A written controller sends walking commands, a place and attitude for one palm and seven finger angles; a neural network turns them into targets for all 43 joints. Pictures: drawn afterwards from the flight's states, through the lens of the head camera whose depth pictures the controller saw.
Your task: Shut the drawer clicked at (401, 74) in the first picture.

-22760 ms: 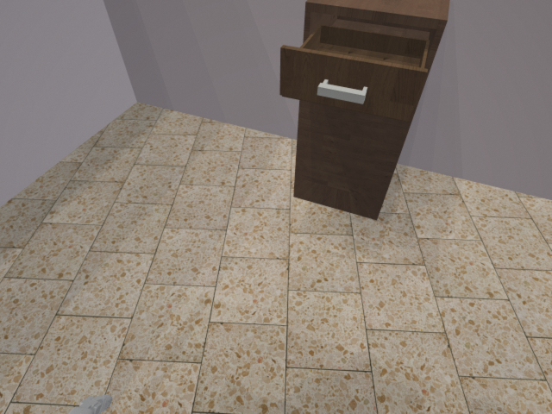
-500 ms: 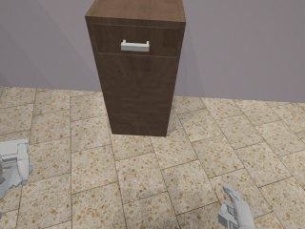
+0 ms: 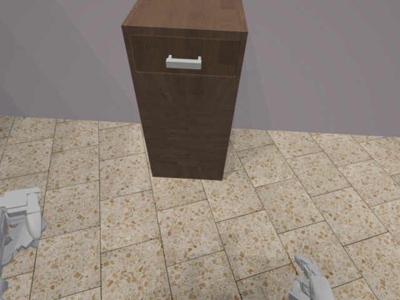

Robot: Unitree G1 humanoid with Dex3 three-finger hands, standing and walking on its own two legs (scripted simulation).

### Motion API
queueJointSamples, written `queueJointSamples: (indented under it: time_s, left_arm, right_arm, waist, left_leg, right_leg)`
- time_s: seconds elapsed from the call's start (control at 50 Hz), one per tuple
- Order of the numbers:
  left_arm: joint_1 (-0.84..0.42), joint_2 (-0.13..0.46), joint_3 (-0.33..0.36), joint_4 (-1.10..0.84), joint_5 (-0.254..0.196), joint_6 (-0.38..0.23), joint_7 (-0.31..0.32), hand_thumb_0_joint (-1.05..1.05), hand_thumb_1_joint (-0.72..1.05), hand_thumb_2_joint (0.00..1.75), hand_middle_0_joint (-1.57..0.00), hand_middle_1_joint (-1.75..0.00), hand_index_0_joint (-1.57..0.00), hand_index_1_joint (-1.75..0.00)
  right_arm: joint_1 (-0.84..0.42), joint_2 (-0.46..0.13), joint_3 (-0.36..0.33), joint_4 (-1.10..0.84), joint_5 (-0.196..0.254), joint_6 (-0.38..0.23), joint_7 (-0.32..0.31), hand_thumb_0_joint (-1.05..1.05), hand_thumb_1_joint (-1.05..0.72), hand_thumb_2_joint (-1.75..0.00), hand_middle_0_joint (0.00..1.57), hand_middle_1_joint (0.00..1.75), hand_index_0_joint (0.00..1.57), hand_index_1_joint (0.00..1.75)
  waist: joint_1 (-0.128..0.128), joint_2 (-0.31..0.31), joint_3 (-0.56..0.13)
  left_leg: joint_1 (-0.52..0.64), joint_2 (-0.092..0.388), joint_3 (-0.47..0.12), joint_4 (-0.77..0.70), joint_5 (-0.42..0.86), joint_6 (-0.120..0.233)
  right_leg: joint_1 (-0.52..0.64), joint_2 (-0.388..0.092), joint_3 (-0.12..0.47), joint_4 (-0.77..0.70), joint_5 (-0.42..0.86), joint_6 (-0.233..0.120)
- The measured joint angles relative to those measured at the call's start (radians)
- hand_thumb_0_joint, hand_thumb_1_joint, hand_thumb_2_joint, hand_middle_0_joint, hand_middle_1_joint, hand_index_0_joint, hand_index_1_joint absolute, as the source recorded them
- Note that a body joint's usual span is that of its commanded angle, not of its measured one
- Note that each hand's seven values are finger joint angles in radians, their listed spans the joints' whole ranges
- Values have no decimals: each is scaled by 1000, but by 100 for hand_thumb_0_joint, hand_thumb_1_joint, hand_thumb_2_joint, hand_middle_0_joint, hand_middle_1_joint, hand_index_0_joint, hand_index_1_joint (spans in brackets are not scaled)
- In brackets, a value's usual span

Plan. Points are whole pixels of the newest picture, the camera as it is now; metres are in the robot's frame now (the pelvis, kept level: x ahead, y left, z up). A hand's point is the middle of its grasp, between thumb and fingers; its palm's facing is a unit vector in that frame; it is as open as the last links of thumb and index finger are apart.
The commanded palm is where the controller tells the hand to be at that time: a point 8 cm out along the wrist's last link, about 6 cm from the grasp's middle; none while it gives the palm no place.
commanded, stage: let the arm hang, fingers relaxed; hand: left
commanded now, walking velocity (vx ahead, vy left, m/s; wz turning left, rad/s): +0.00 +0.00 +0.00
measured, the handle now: (184, 60) +0.88 +0.11 +0.02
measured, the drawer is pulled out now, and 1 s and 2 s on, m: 0.00 0.00 0.00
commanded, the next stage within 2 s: look to check the result in 1.12 s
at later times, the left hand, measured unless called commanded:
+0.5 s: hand out of the picture -0.04 +0.20 -0.18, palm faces +0.04 -0.97 -0.24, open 4.3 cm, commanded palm none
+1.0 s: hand out of the picture +0.02 +0.16 -0.17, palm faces +0.02 -0.98 -0.20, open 7.3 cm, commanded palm none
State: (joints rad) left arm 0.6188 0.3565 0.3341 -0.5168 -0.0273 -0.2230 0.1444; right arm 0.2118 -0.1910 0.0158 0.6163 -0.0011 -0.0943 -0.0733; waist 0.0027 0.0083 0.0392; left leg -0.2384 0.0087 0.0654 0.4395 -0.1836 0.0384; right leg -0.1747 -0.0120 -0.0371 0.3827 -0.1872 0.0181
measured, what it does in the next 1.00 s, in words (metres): stands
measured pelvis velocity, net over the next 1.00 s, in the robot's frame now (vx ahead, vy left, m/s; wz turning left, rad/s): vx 0.00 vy -0.01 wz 0.02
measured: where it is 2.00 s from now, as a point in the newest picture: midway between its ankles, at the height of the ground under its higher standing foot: outside the picture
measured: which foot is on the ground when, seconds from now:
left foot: down 0.00-1.00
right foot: down 0.00-1.00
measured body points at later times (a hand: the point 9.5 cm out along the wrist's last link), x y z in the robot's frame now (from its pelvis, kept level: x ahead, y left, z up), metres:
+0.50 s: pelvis -0.01 -0.01 +0.00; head +0.01 +0.01 +0.44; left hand -0.04 +0.25 -0.16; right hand +0.00 -0.26 -0.15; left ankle +0.04 +0.09 -0.74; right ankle +0.01 -0.13 -0.74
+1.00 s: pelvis +0.00 -0.01 +0.00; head +0.02 -0.02 +0.45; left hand +0.02 +0.21 -0.16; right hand +0.01 -0.24 -0.16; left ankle +0.04 +0.09 -0.74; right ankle +0.01 -0.13 -0.74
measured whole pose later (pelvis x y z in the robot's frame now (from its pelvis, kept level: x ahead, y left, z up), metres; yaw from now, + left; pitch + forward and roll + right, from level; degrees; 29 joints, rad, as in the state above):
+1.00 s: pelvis +0.00 -0.01 +0.00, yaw +1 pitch -2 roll +0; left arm 0.21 0.16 0.00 1.14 0.01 -0.01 0.02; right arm 0.26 -0.16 -0.01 1.13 -0.02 0.01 -0.02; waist -0.01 0.01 0.05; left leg -0.22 0.00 0.04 0.41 -0.17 0.02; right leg -0.18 -0.02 -0.06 0.42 -0.21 0.00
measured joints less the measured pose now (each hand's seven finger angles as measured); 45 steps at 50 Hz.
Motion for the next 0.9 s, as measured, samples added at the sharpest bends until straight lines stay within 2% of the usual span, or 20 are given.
queueJointSamples:
  time_s: [0.04,0.06,0.1,0.14,0.2,0.28,0.32,0.34,0.4,0.48,0.7,0.8,0.9]
  left_arm:
    - [-26,10,-19,55,15,-14,-18,1,89,90,-140,-160,-140,-159]
    - [-81,21,-57,155,28,-2,-48,1,89,90,-140,-160,-140,-159]
    - [-191,15,-140,407,43,85,-96,0,89,90,-139,-159,-139,-158]
    - [-269,-19,-202,666,53,174,-120,0,89,90,-136,-156,-136,-156]
    - [-324,-72,-269,972,62,253,-137,1,90,90,-129,-149,-129,-149]
    - [-332,-132,-334,1225,58,278,-144,1,90,90,-117,-137,-116,-136]
    - [-328,-143,-342,1318,70,277,-121,1,90,90,-109,-132,-109,-129]
    - [-326,-141,-331,1356,56,273,-117,1,90,90,-106,-129,-106,-125]
    - [-319,-117,-322,1444,44,260,-124,1,90,90,-95,-117,-94,-115]
    - [-302,-107,-325,1536,42,250,-135,1,90,90,-79,-99,-79,-98]
    - [-319,-130,-331,1651,38,233,-129,1,90,90,-38,-51,-38,-50]
    - [-357,-154,-333,1655,38,225,-127,1,90,90,-27,-39,-27,-38]
    - [-390,-180,-335,1649,37,218,-126,1,90,90,-22,-33,-22,-32]
  right_arm:
    - [-4,-11,-6,23,1,-23,21,1,-91,-89,21,30,20,30]
    - [-13,-31,-14,56,3,-30,45,1,-90,-90,21,30,20,30]
    - [-42,-73,-22,116,5,0,76,1,-90,-89,21,30,20,30]
    - [-64,-97,-26,157,-3,35,87,1,-90,-89,21,30,20,30]
    - [-66,-98,-25,194,-15,67,89,1,-91,-89,21,30,20,30]
    - [-24,-71,-16,247,-23,96,86,1,-91,-89,21,30,20,30]
    - [4,-54,-12,283,-24,108,83,1,-91,-89,20,30,20,30]
    - [19,-46,-11,301,-24,114,81,1,-91,-89,20,30,20,30]
    - [58,-29,-12,353,-24,127,75,1,-91,-89,20,30,20,30]
    - [85,-21,-20,404,-21,134,67,1,-91,-89,20,30,20,30]
    - [62,3,-24,467,-17,117,61,1,-91,-89,20,30,20,30]
    - [48,18,-22,484,-17,109,59,1,-91,-89,20,30,20,30]
    - [43,28,-22,497,-18,105,56,0,-91,-89,20,30,20,30]
  waist:
    - [-1,8,-10]
    - [5,22,-19]
    - [8,53,-32]
    - [-5,72,-40]
    - [-25,55,-25]
    - [-34,-9,10]
    - [-29,-35,23]
    - [-25,-43,28]
    - [-9,-47,37]
    - [1,-19,37]
    - [-2,32,16]
    - [-6,27,7]
    - [-11,15,5]
  left_leg:
    - [-23,-1,-6,17,-2,1]
    - [-47,-5,-13,42,-8,3]
    - [-82,-13,-20,88,-24,8]
    - [-105,-19,-17,122,-38,15]
    - [-108,-24,-8,140,-46,17]
    - [-90,-21,-12,123,-34,8]
    - [-83,-16,-21,108,-25,3]
    - [-81,-13,-26,100,-20,0]
    - [-75,-9,-41,77,-5,-5]
    - [-60,-10,-46,51,8,-4]
    - [-10,-17,-25,-3,23,-2]
    - [2,-17,-20,-15,23,-6]
    - [10,-15,-19,-24,22,-10]
  right_leg:
    - [-19,-2,-7,15,-3,-1]
    - [-40,-7,-15,41,-14,1]
    - [-74,-16,-21,94,-37,5]
    - [-105,-25,-19,144,-60,7]
    - [-121,-31,-10,186,-78,8]
    - [-107,-28,-13,178,-74,0]
    - [-94,-21,-21,155,-62,-5]
    - [-87,-18,-27,141,-55,-8]
    - [-68,-10,-42,99,-35,-15]
    - [-46,-9,-47,61,-18,-18]
    - [-19,-17,-26,42,-14,-12]
    - [-15,-16,-21,43,-18,-13]
    - [-11,-14,-20,40,-23,-15]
